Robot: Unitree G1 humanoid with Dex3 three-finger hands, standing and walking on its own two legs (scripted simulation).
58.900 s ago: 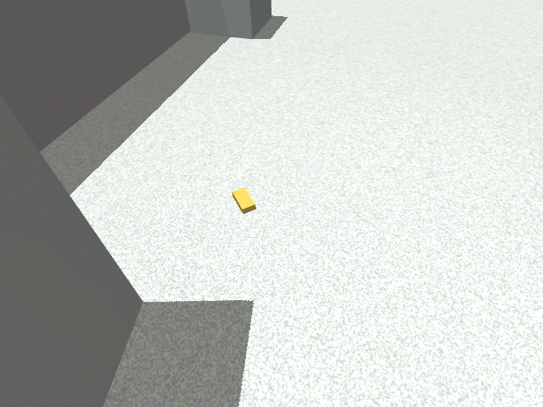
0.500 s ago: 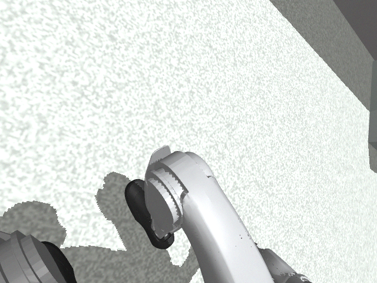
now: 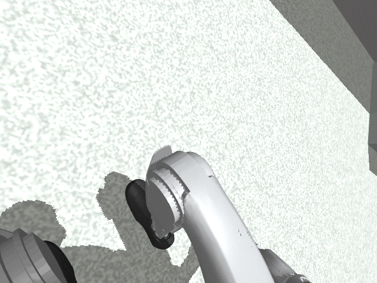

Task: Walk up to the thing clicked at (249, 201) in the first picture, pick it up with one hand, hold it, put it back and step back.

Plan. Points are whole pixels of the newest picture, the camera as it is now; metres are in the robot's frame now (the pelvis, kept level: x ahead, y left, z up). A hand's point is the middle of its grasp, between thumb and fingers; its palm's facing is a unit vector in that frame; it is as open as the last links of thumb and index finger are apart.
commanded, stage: settle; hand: left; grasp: from above
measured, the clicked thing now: out of the picture +0.51 +0.33 -0.30
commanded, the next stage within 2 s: lift in 0.68 s
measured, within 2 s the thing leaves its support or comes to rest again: leaves its support in 0.10 s
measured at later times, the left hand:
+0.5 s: hand out of the picture +0.51 +0.35 -0.19, palm faces -0.46 -0.09 -0.88, open 9.7 cm
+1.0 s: hand out of the picture +0.49 +0.34 -0.13, palm faces -0.50 -0.12 -0.86, open 9.6 cm
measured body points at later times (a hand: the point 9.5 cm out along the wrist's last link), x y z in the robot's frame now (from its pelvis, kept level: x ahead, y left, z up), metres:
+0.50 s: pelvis +0.00 +0.00 +0.01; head +0.29 +0.14 +0.33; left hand +0.53 +0.35 -0.14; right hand +0.06 -0.26 -0.04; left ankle +0.06 +0.12 -0.29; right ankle +0.13 -0.11 -0.29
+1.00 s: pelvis -0.01 -0.01 +0.03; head +0.26 +0.11 +0.37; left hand +0.51 +0.35 -0.08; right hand +0.07 -0.27 -0.05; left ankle +0.06 +0.12 -0.29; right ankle +0.13 -0.11 -0.29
